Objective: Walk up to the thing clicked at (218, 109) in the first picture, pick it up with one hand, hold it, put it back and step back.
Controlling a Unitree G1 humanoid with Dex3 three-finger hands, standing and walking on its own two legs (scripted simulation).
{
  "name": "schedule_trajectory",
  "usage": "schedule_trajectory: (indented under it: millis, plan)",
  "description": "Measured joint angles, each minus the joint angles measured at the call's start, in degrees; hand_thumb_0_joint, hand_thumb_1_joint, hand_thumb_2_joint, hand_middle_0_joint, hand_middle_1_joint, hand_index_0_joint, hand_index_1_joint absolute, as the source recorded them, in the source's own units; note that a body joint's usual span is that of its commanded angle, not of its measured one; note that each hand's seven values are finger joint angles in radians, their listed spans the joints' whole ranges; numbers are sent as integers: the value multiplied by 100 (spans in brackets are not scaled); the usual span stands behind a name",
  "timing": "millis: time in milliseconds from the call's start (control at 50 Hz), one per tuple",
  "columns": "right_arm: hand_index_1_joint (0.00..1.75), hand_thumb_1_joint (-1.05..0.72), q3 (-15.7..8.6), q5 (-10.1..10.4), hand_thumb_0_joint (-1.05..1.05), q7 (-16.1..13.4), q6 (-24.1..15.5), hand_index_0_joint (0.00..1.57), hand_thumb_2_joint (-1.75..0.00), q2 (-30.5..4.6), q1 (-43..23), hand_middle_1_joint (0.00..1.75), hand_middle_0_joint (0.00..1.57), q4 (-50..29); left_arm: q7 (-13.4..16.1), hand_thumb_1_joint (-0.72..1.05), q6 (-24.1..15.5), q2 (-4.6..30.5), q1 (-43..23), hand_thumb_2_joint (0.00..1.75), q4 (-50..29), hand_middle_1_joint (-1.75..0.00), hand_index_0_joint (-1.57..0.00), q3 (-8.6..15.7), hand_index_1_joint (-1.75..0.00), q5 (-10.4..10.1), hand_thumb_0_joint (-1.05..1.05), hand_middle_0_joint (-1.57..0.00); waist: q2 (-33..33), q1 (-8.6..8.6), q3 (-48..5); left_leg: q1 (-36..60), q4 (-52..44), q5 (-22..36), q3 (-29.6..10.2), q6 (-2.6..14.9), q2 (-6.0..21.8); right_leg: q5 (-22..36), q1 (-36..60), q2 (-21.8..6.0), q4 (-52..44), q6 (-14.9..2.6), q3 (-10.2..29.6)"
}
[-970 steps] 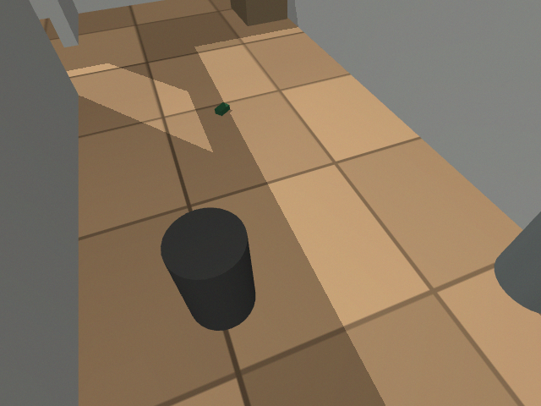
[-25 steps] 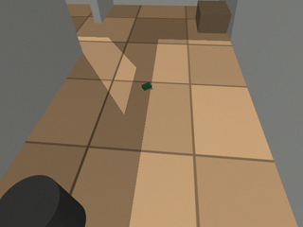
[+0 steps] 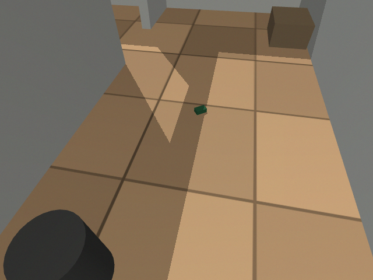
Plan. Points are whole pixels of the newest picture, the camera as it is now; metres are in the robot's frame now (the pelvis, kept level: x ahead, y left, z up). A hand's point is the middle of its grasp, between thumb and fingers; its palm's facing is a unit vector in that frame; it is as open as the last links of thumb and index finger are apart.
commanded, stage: walk up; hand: left
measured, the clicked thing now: (200, 109) +1.48 +0.07 -0.75
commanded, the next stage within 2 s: none
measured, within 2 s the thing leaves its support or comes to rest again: neither
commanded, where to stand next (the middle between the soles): +1.05 -0.11 m, yaw -5 degrees
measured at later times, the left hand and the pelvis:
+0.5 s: hand (125, 202) +0.34 +0.24 -0.14, palm faces -0.12 -0.92 -0.36, open 7.4 cm; pelvis +0.21 -0.02 -0.02, yaw -4 degrees
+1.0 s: hand (137, 166) +0.47 +0.24 -0.15, palm faces -0.06 -0.93 -0.36, open 7.4 cm; pelvis +0.46 -0.04 -0.01, yaw -4 degrees
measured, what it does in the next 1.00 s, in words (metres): walks ahead: left foot, then right foot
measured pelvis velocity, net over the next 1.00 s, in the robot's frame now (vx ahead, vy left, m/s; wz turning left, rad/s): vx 0.46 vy -0.04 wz -0.06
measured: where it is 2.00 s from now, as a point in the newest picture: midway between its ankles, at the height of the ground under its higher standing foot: (219, 180)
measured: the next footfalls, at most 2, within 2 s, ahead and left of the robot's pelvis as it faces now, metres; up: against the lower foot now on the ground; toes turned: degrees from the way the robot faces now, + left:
left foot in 0.06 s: +0.11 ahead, +0.14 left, +0.00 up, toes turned +3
right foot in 0.48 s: +0.38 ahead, -0.15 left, +0.00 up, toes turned -9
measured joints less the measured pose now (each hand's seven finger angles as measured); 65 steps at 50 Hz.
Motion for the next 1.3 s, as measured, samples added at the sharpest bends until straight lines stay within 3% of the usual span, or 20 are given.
schedule_trajectory:
  millis: [40, 80, 100, 140, 200, 320, 440, 500, 540, 600, 660, 760, 860, 960, 1000, 1040, 1080, 1120, 1160, 1300]
  plan:
    - [30, -90, -37, 14, 1, 61, -89, 20, -89, -19, -31, 30, 20, -92, -17, 90, 50, 126, 166, 90, -21, -30, -20, 14, -30, 18, 1, -20, -94, 72, 51, -43, -389, 9, 72, 20, 38, -110, 121, -83, -22, -17, 38]
    - [30, -90, -100, 3, 1, 74, -268, 20, -89, -14, -54, 30, 20, -249, -24, 90, 160, 280, 287, 90, 26, -30, -20, 24, -30, -19, 1, -20, -271, 63, 137, 136, -829, 1155, 250, -109, -10, -420, 42, -268, 472, -129, 138]
    - [30, -90, -143, -34, 1, 45, -355, 20, -89, -5, -66, 30, 20, -338, -5, 90, 226, 321, 328, 90, 70, -30, -20, 28, -30, -41, 1, -20, -343, 26, 172, 186, -795, 1337, 329, -121, -63, -715, -197, -264, 1147, -191, 386]
    - [30, -90, -170, -53, 0, -27, -415, 20, -89, 56, -5, 30, 20, -476, 27, 91, 355, 338, 368, 90, 157, -30, -20, -1, -30, -78, 1, -20, -388, -139, 138, 333, -778, 1070, 345, -90, -111, -942, -757, 58, 2481, -257, 861]
    - [30, -90, -88, 9, 0, -71, -386, 20, -89, 127, 203, 30, 20, -511, -3, 91, 333, 339, 351, 90, 124, -30, -20, -86, -30, -173, 1, -20, -467, -230, 42, 811, -1253, 1003, 391, -60, -162, -421, -1447, 283, 3232, -267, 1076]
    - [30, -90, 17, 83, 0, -91, -422, 20, -89, 208, 531, 30, 21, -576, -104, 91, 183, 247, 106, 90, -161, -30, -20, -149, -30, -214, 1, -20, -559, -297, 186, 1783, -2032, 940, 519, -93, -267, 397, -2247, 58, 2340, -16, 1096]
    - [30, -90, 41, 87, 0, -76, -375, 20, -89, 173, 676, 30, 21, -691, -233, 91, 173, 81, -247, 90, -413, -30, -20, -181, -30, -188, 1, -20, -372, -382, 366, 2379, -2010, 370, 638, -294, -175, 1161, -2277, -145, 966, -117, 707]
    - [30, -89, 25, 87, 0, -116, -311, 20, -89, 98, 751, 30, 21, -717, -220, 91, 131, -25, -364, 90, -494, -30, -20, -149, -30, -194, 1, -20, -101, -407, 322, 2417, -1422, -220, 624, -369, 74, 1319, -2029, 16, 889, -176, 512]
    - [30, -90, 28, 105, 1, -165, -225, 20, -89, 87, 667, 30, 21, -694, -160, 91, 32, -130, -464, 90, -615, -30, -20, -119, -30, -184, 1, -20, 174, -368, 447, 1972, -22, -249, 394, -142, 350, 934, -1951, 224, 1246, -216, 324]
    - [30, -90, 125, 138, 1, -165, -159, 20, -89, 157, 517, 30, 20, -723, -74, 91, -70, -186, -419, 90, -795, -30, -20, -138, -30, -272, 1, -20, 72, -225, 512, 884, 2129, -31, 91, 15, 21, 617, -1667, 199, 1252, -311, 357]
    - [30, -90, 146, 189, 1, -119, -172, 20, -89, 103, 370, 30, 20, -811, -7, 91, -86, -241, -196, 90, -805, -30, -20, -200, -30, -294, 0, -20, 103, -147, 453, -19, 2658, 513, 56, 121, 10, 673, -1158, 260, 676, -329, 361]
    - [30, -90, 50, 118, 0, -1, -190, 20, -89, -25, 292, 30, 20, -1028, 25, 90, -157, -181, 295, 90, -732, -30, -21, -219, -30, -257, 0, -20, 191, -96, 315, -914, 1829, 1275, -110, -11, 275, 633, -503, 461, -7, -338, 363]
    - [30, -90, -15, 30, 0, 81, -98, 20, -89, -89, 304, 30, 20, -972, 12, 90, -193, -56, 635, 90, -776, -30, -21, -178, -30, -209, 1, -20, 180, -54, 242, -1180, 439, 1557, -52, -223, 456, 359, 3, 565, -324, -299, 272]
    - [30, -90, -2, 12, 1, 110, -124, 20, -89, -14, 179, 30, 20, -943, 25, 90, -164, 114, 829, 90, -835, -30, -21, -163, -30, -205, 1, -20, 47, 40, 301, -910, -695, 1891, 148, -137, 390, -228, 348, 571, -113, -167, 221]
    - [30, -90, 14, 14, 1, 111, -171, 20, -89, 38, 139, 30, 20, -980, 40, 90, -113, 183, 919, 90, -826, -30, -20, -170, -30, -206, 1, -20, -53, 67, 246, -651, -942, 1916, 263, -47, 276, -595, 415, 515, 165, -91, 236]
    - [30, -90, 28, -35, 1, 74, -278, 20, -89, 171, 17, 30, 20, -1036, 97, 90, -29, 255, 895, 90, -762, -30, -20, -168, -30, -233, 1, -20, -395, 60, 316, -533, -740, 1817, 455, -38, 42, -918, 210, 201, 1028, -161, 365]
    - [30, -90, 60, -33, 1, 30, -388, 20, -89, 208, -39, 30, 20, -1213, 160, 91, 56, 155, 829, 90, -712, -30, -20, -213, -30, -289, 1, -20, -374, -35, 363, -444, -505, 1477, 486, -16, 51, -946, -354, 360, 2426, -239, 712]
    - [30, -90, 96, 65, 0, -20, -435, 20, -89, 279, -15, 30, 20, -1333, 188, 91, 76, 116, 757, 90, -683, -30, -20, -307, -30, -304, 1, -20, -328, -144, 372, -164, -616, 1345, 474, 0, 97, -849, -929, 539, 3493, -283, 894]
    - [30, -90, 167, 151, 0, -76, -450, 20, -89, 358, 78, 30, 21, -1396, 176, 91, 41, 133, 676, 90, -711, -30, -20, -330, -30, -334, 1, -20, -397, -196, 367, 216, -931, 1344, 527, -29, 78, -540, -1402, 525, 3836, -281, 1046]
    - [30, -90, 230, 163, 0, -85, -418, 20, -89, 309, 468, 30, 21, -1347, -1, 91, 41, 164, 380, 90, -921, -30, -20, -233, -30, -311, 1, -20, -462, -259, 322, 1091, -1539, 1139, 642, -55, -18, 331, -2295, 11, 2696, -39, 1019]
